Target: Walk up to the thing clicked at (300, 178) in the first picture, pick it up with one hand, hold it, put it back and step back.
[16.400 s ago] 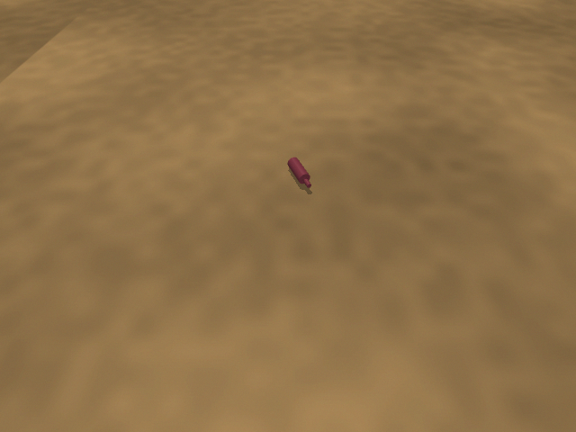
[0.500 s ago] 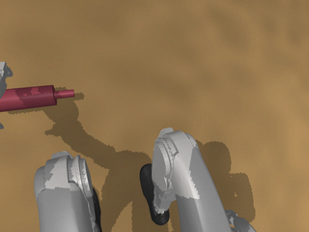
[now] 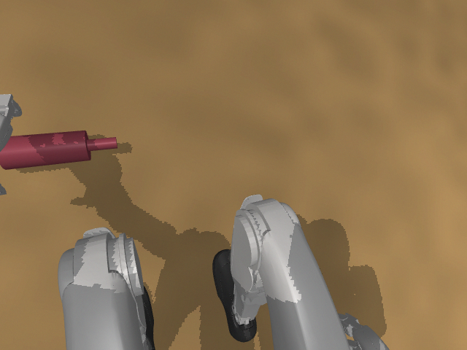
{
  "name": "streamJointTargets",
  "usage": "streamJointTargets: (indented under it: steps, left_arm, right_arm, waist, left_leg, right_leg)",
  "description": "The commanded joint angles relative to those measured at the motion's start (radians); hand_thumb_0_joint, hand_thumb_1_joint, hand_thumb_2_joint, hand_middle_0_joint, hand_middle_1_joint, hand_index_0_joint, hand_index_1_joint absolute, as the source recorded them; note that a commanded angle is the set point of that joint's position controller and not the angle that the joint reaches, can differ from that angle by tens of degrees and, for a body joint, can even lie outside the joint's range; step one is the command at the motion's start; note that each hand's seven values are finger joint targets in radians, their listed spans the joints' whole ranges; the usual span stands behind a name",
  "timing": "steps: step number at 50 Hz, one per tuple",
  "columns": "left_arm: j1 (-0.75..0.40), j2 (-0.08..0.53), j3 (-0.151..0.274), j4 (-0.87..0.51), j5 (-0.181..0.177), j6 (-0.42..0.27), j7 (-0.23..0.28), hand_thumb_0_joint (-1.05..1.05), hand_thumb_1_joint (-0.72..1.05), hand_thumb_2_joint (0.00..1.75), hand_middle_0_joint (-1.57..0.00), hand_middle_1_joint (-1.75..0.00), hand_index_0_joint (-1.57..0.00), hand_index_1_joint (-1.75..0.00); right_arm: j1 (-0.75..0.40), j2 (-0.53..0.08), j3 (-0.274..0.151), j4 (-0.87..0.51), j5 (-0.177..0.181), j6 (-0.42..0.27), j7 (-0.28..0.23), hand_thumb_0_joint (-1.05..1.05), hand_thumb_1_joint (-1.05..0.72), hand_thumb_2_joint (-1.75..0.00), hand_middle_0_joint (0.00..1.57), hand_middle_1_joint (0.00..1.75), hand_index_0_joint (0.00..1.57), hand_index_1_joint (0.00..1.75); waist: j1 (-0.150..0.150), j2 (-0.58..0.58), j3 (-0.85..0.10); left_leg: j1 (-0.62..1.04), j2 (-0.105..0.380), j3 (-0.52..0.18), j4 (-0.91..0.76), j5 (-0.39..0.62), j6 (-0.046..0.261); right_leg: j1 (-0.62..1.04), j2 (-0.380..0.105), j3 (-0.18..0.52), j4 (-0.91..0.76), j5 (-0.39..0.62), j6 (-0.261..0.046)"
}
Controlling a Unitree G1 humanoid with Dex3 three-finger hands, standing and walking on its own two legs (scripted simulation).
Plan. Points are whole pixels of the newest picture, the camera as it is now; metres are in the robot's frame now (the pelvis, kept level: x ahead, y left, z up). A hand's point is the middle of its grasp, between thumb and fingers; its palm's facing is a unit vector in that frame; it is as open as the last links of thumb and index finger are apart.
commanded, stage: rise first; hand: left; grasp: from above
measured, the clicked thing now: (63, 147) +0.50 +0.24 -0.30
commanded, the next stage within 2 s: approach in 0.12 s
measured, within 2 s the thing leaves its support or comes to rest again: neither
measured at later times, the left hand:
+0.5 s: hand (18, 141) +0.47 +0.28 -0.17, palm faces -0.45 -0.01 -0.90, open 14.0 cm
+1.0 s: hand (5, 147) +0.47 +0.30 -0.19, palm faces -0.50 -0.04 -0.87, open 14.0 cm
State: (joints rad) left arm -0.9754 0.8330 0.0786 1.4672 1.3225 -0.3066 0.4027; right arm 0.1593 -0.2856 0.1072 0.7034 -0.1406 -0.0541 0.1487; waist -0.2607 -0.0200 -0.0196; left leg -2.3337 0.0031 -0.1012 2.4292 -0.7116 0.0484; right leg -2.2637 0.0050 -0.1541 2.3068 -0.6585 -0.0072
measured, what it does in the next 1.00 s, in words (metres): stands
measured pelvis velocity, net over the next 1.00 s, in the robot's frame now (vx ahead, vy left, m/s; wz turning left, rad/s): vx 0.00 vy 0.00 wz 0.00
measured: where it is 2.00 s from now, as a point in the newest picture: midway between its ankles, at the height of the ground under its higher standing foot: (191, 328)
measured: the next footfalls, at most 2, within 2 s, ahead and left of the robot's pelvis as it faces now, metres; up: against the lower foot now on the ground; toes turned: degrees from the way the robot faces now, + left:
none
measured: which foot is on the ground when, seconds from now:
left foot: down 0.00-1.00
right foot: down 0.00-1.00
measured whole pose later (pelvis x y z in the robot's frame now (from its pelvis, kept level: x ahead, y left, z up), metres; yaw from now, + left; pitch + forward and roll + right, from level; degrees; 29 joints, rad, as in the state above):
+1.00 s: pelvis +0.00 +0.00 -0.01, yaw +0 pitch +34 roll -9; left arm -1.03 0.83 0.04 1.47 1.25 -0.24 0.34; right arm 0.20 -0.30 0.13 0.68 -0.14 -0.07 0.14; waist -0.28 -0.01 0.03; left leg -2.35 0.01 -0.10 2.44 -0.69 0.04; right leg -2.29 0.01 -0.15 2.32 -0.64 -0.02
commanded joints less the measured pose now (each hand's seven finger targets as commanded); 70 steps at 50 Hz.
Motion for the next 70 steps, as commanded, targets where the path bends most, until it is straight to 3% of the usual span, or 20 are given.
streamJointTargets:
  steps: [1,2,11,14,17,23,28,36,43,45,49,52,56,59,61,63,65,66,67,70]
  left_arm:
    - [-0.278,0.241,0.028,-0.124,-0.009,-0.002,0.031,0.00,-0.54,1.02,-0.10,-0.96,-0.08,-0.97]
    - [-0.297,0.230,0.019,-0.122,-0.012,-0.004,0.031,0.00,-0.54,1.02,-0.10,-0.96,-0.08,-0.97]
    - [-0.312,0.235,0.019,-0.152,-0.006,-0.004,0.035,0.00,-0.59,1.07,-0.13,-0.89,-0.08,-0.94]
    - [-0.335,0.223,0.018,-0.195,-0.018,-0.003,0.036,0.00,-0.55,1.02,-0.08,-1.02,-0.08,-1.02]
    - [-0.372,0.118,-0.047,-0.169,-0.024,0.007,0.034,0.00,-0.54,1.01,-0.08,-1.04,-0.08,-1.04]
    - [-0.488,0.061,-0.101,-0.089,-0.014,0.047,0.053,0.00,-0.54,1.01,-0.08,-1.05,-0.08,-1.04]
    - [-0.439,0.130,-0.054,0.012,0.019,0.104,0.093,0.00,-0.53,1.02,-0.10,-1.02,-0.10,-1.02]
    - [-0.343,0.238,0.020,-0.037,-0.030,0.173,0.088,0.00,-0.54,1.04,-0.10,-1.00,-0.09,-1.01]
    - [-0.365,0.278,0.051,-0.136,-0.078,0.111,0.002,0.00,-0.56,1.01,-0.07,-1.04,-0.07,-1.03]
    - [-0.389,0.247,0.039,-0.162,-0.081,0.077,-0.022,0.00,-0.54,1.00,-0.08,-1.04,-0.08,-1.03]
    - [-0.470,0.088,-0.089,-0.199,-0.075,0.014,-0.049,0.00,-0.53,1.07,-0.08,-1.09,-0.09,-1.08]
    - [-0.487,0.131,-0.086,-0.215,-0.054,-0.004,-0.030,0.00,-0.53,1.06,-0.09,-1.08,-0.09,-1.07]
    - [-0.408,0.136,-0.071,-0.036,-0.018,0.014,0.030,0.00,-0.49,1.01,-0.09,-1.05,-0.10,-1.04]
    - [-0.426,0.204,-0.032,-0.041,0.023,0.026,0.069,0.00,-0.48,1.04,-0.12,-1.03,-0.12,-1.03]
    - [-0.431,0.220,-0.011,-0.041,0.031,0.037,0.095,0.00,-0.51,1.07,-0.11,-1.00,-0.09,-1.02]
    - [-0.420,0.186,-0.021,0.066,0.029,0.050,0.114,0.00,-0.54,1.02,-0.07,-0.99,-0.07,-1.00]
    - [-0.404,0.190,-0.021,0.092,0.029,0.054,0.131,0.00,-0.55,1.03,-0.07,-0.97,-0.06,-0.99]
    - [-0.424,0.226,0.000,0.093,0.034,0.054,0.138,0.00,-0.54,1.01,-0.07,-0.97,-0.06,-0.98]
    - [-0.427,0.286,0.035,0.066,0.039,0.052,0.146,0.00,-0.55,1.03,-0.07,-0.97,-0.06,-0.99]
    - [-0.403,0.276,0.042,0.114,0.048,0.059,0.152,0.00,-0.56,1.03,-0.07,-0.98,-0.06,-0.99]
  right_arm:
    - [0.220,-0.265,-0.092,0.006,-0.004,-0.001,-0.008,0.00,-0.91,-0.90,0.20,0.30,0.20,0.30]
    - [0.218,-0.263,-0.091,0.004,-0.004,-0.002,-0.007,0.00,-0.91,-0.90,0.20,0.30,0.20,0.30]
    - [0.222,-0.264,-0.093,0.004,-0.006,-0.003,-0.007,0.00,-0.91,-0.90,0.20,0.30,0.20,0.30]
    - [0.228,-0.262,-0.100,0.002,-0.005,-0.007,-0.007,0.00,-0.91,-0.90,0.20,0.30,0.20,0.30]
    - [0.240,-0.255,-0.096,0.013,-0.004,-0.010,-0.007,0.00,-0.91,-0.90,0.20,0.30,0.20,0.30]
    - [0.263,-0.258,-0.080,0.028,-0.009,-0.023,-0.018,0.00,-0.91,-0.90,0.20,0.30,0.20,0.30]
    - [0.259,-0.263,-0.061,0.002,-0.011,-0.028,-0.019,0.00,-0.91,-0.90,0.20,0.30,0.20,0.30]
    - [0.237,-0.258,-0.045,-0.049,0.012,-0.025,-0.009,0.00,-0.91,-0.90,0.20,0.30,0.20,0.30]
    - [0.230,-0.268,-0.059,-0.052,0.008,-0.025,-0.020,0.00,-0.91,-0.90,0.20,0.30,0.20,0.30]
    - [0.251,-0.279,-0.069,-0.042,0.000,-0.026,-0.021,0.00,-0.91,-0.90,0.20,0.30,0.20,0.30]
    - [0.293,-0.272,-0.072,-0.001,-0.009,-0.019,-0.020,0.00,-0.91,-0.90,0.20,0.30,0.20,0.30]
    - [0.300,-0.268,-0.073,0.014,-0.014,-0.014,-0.015,0.00,-0.91,-0.90,0.20,0.30,0.20,0.30]
    - [0.270,-0.290,-0.062,0.007,-0.022,-0.011,-0.012,0.00,-0.91,-0.90,0.20,0.30,0.20,0.30]
    - [0.264,-0.288,-0.047,-0.007,-0.029,-0.014,-0.005,0.00,-0.91,-0.90,0.20,0.30,0.20,0.30]
    - [0.258,-0.286,-0.041,-0.018,-0.033,-0.022,0.005,0.00,-0.90,-0.90,0.20,0.30,0.20,0.30]
    - [0.245,-0.289,-0.027,-0.033,-0.040,-0.034,0.013,0.00,-0.90,-0.90,0.20,0.30,0.20,0.30]
    - [0.242,-0.295,-0.022,-0.039,-0.037,-0.041,0.010,0.00,-0.90,-0.90,0.20,0.30,0.20,0.30]
    - [0.236,-0.301,-0.019,-0.043,-0.042,-0.049,0.012,0.00,-0.90,-0.90,0.20,0.30,0.20,0.30]
    - [0.239,-0.312,-0.022,-0.040,-0.041,-0.052,0.008,0.00,-0.90,-0.90,0.20,0.30,0.20,0.30]
    - [0.249,-0.314,-0.012,-0.045,-0.053,-0.065,0.018,0.00,-0.90,-0.90,0.20,0.30,0.20,0.30]
  waist:
    - [-0.007,0.349,-0.682]
    - [-0.023,0.345,-0.657]
    - [-0.015,0.365,-0.697]
    - [-0.014,0.373,-0.709]
    - [-0.059,0.351,-0.674]
    - [-0.106,0.336,-0.636]
    - [-0.070,0.372,-0.680]
    - [-0.024,0.323,-0.737]
    - [-0.054,0.254,-0.686]
    - [-0.067,0.294,-0.684]
    - [-0.121,0.339,-0.655]
    - [-0.090,0.385,-0.715]
    - [-0.090,0.382,-0.617]
    - [-0.077,0.404,-0.632]
    - [-0.081,0.408,-0.651]
    - [-0.122,0.358,-0.585]
    - [-0.120,0.341,-0.577]
    - [-0.132,0.343,-0.558]
    - [-0.113,0.373,-0.583]
    - [-0.138,0.369,-0.553]
  left_leg:
    - [0.560,-0.020,0.008,-0.273,0.244,-0.022]
    - [0.545,-0.018,0.010,-0.265,0.225,-0.019]
    - [0.585,-0.017,0.009,-0.269,0.243,-0.022]
    - [0.576,-0.017,0.013,-0.276,0.230,-0.021]
    - [0.534,-0.018,0.019,-0.278,0.189,-0.015]
    - [0.525,-0.016,0.013,-0.273,0.176,-0.015]
    - [0.542,-0.018,0.020,-0.287,0.231,-0.021]
    - [0.440,-0.022,0.067,-0.250,0.261,0.008]
    - [0.353,-0.022,0.055,-0.216,0.164,0.012]
    - [0.408,-0.020,0.043,-0.217,0.178,-0.005]
    - [0.488,-0.014,0.014,-0.221,0.175,-0.021]
    - [0.552,-0.011,0.011,-0.234,0.214,-0.027]
    - [0.562,-0.009,-0.020,-0.257,0.251,-0.038]
    - [0.557,-0.013,-0.009,-0.254,0.284,-0.032]
    - [0.574,-0.010,-0.003,-0.246,0.303,-0.028]
    - [0.502,-0.012,0.002,-0.225,0.258,-0.017]
    - [0.470,-0.015,0.005,-0.232,0.229,-0.014]
    - [0.468,-0.011,-0.003,-0.228,0.206,-0.014]
    - [0.482,-0.010,-0.001,-0.230,0.207,-0.016]
    - [0.475,-0.007,0.004,-0.211,0.214,-0.015]
  right_leg:
    - [0.302,0.037,-0.020,-0.194,0.226,-0.037]
    - [0.290,0.038,-0.019,-0.197,0.217,-0.035]
    - [0.292,0.037,-0.019,-0.196,0.226,-0.035]
    - [0.304,0.036,-0.017,-0.203,0.224,-0.035]
    - [0.295,0.040,-0.019,-0.223,0.202,-0.034]
    - [0.261,0.043,-0.023,-0.229,0.199,-0.035]
    - [0.298,0.041,-0.019,-0.207,0.244,-0.041]
    - [0.457,0.048,0.017,-0.222,0.293,-0.025]
    - [0.475,0.046,0.031,-0.245,0.187,-0.022]
    - [0.425,0.042,0.009,-0.239,0.182,-0.033]
    - [0.331,0.044,-0.026,-0.236,0.178,-0.038]
    - [0.350,0.046,-0.033,-0.217,0.214,-0.035]
    - [0.258,0.039,-0.053,-0.181,0.231,-0.040]
    - [0.287,0.042,-0.049,-0.172,0.266,-0.038]
    - [0.301,0.046,-0.048,-0.169,0.287,-0.035]
    - [0.293,0.047,-0.046,-0.171,0.266,-0.031]
    - [0.306,0.050,-0.045,-0.187,0.242,-0.031]
    - [0.285,0.050,-0.047,-0.176,0.219,-0.030]
    - [0.298,0.051,-0.043,-0.178,0.216,-0.033]
    - [0.312,0.054,-0.045,-0.169,0.230,-0.028]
